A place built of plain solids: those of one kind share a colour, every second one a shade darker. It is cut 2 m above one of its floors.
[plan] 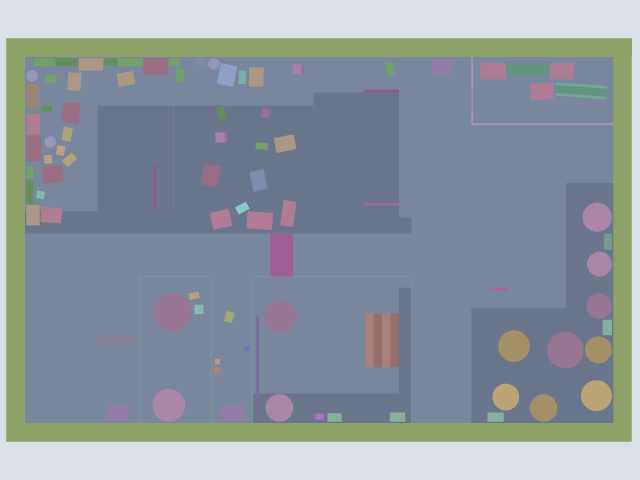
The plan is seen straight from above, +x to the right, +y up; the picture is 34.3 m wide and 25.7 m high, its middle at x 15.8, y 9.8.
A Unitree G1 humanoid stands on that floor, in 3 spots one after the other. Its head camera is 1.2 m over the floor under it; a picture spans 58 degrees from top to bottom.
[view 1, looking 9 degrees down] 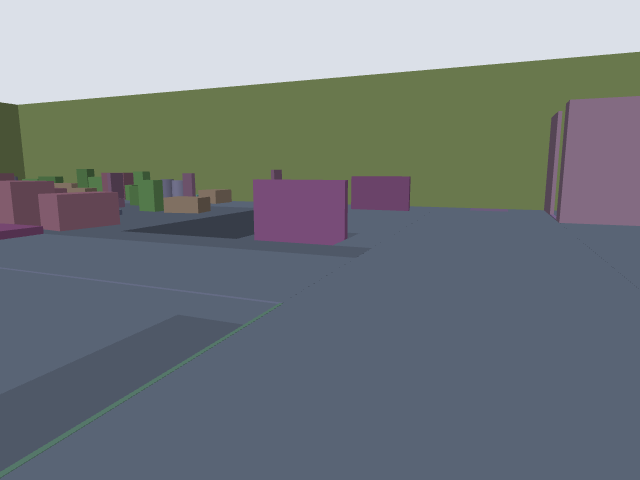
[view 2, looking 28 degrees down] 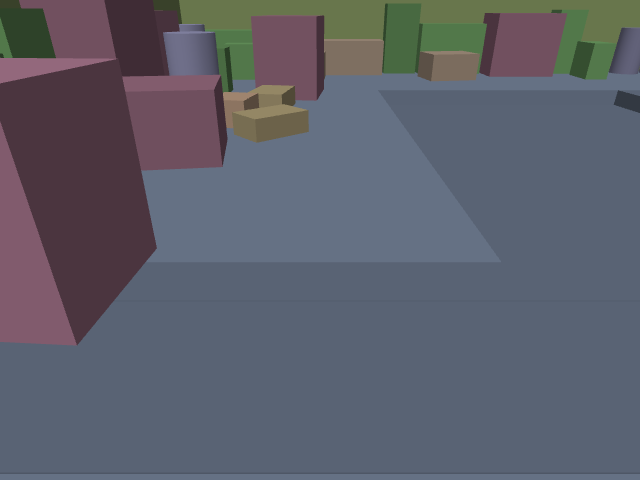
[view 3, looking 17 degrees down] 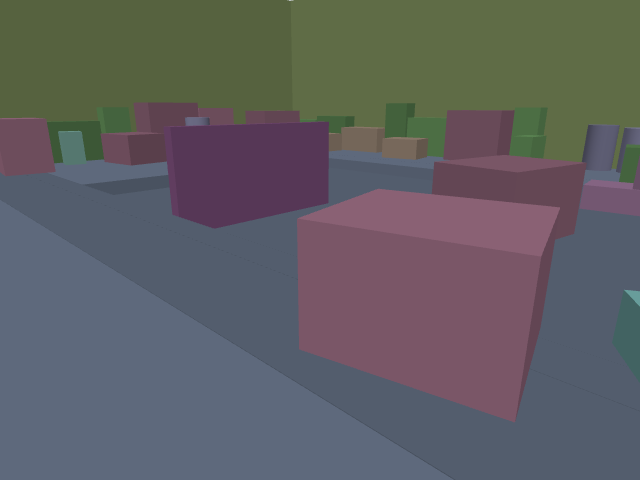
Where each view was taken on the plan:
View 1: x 22.47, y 4.42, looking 112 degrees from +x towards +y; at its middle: rail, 7.88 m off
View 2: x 2.92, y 9.35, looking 90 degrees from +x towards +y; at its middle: floor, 2.56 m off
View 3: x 11.55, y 9.00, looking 134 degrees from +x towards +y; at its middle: pallet_load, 2.00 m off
